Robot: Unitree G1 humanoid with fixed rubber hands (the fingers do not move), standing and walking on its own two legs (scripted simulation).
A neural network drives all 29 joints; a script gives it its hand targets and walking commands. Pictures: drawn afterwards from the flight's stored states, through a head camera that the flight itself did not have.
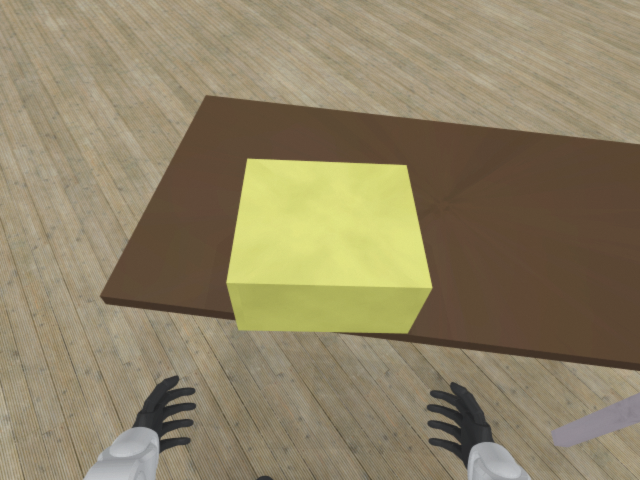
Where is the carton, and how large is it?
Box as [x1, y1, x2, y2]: [226, 159, 431, 333]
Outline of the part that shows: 247,159 226,282 238,329 407,333 431,289 431,283 406,165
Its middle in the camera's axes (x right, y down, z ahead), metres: +0.01 +0.01 +0.64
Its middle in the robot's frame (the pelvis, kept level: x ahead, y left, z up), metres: +0.46 +0.02 -0.03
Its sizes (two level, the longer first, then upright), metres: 0.269 0.242 0.141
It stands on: a table, 0.67 m high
